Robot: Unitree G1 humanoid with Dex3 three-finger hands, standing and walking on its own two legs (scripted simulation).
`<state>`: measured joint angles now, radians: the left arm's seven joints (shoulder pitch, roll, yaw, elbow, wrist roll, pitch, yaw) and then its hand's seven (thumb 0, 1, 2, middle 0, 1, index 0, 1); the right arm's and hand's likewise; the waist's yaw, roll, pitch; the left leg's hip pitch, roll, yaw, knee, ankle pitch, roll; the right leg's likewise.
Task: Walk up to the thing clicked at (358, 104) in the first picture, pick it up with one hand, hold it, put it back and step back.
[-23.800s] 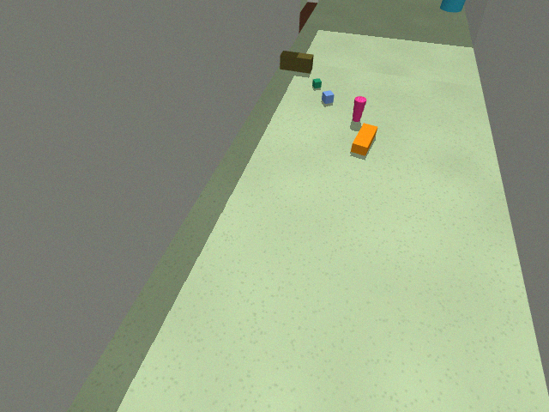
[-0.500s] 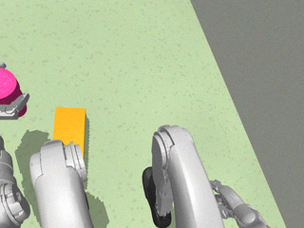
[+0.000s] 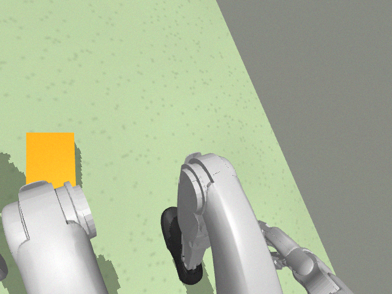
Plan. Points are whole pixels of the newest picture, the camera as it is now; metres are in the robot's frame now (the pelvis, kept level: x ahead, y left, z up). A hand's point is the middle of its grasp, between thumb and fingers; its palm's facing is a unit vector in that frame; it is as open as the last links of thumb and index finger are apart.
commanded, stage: lower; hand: left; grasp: from the side
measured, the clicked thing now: out of the picture +0.43 +0.31 -0.16
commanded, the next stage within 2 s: loosen in 0.68 s
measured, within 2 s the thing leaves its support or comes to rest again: rests again in 0.98 s
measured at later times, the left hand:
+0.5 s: hand out of the picture +0.44 +0.31 -0.16, palm faces +0.35 -0.94 -0.03, open 9.6 cm
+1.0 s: hand out of the picture +0.45 +0.31 -0.17, palm faces +0.39 -0.92 +0.00, open 9.5 cm
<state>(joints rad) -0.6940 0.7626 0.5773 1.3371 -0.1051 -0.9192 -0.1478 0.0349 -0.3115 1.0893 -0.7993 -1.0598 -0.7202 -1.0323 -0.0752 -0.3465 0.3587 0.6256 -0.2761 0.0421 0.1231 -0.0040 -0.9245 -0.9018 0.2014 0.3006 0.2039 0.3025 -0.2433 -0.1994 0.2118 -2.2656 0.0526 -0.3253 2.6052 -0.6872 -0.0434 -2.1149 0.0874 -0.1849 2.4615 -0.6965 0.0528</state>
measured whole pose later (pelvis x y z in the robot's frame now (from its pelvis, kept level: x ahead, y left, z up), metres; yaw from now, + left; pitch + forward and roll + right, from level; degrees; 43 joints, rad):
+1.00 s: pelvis -0.01 +0.02 +0.00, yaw -4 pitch +12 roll -18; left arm -0.72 0.90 0.54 1.45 -0.08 -1.04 -0.02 0.03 -0.19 0.83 -0.81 -0.90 -0.76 -0.86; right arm -0.17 -0.36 0.53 0.55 -0.36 0.05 0.13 -0.01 -0.92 -0.89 0.20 0.30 0.21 0.30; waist -0.25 -0.29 0.31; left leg -2.22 0.05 -0.42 2.66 -0.71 -0.02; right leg -2.03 0.12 -0.25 2.43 -0.68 0.08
